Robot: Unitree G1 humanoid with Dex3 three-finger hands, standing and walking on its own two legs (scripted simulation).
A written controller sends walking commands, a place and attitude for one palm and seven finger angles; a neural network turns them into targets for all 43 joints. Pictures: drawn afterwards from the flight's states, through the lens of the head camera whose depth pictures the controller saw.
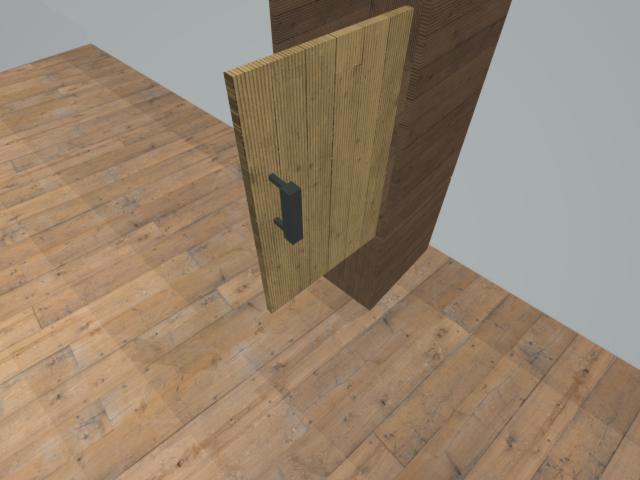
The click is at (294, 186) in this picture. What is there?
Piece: cupboard door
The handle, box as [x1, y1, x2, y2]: [268, 173, 302, 244]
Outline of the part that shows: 272,173 268,175 269,180 280,189 283,219 282,221 278,217 276,217 274,219 274,222 284,231 284,237 293,244 302,238 300,188 291,181 285,183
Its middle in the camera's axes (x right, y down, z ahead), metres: -0.07 -0.05 +0.68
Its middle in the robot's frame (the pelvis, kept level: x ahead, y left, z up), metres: +0.54 +0.09 +0.00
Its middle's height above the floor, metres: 0.78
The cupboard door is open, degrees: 85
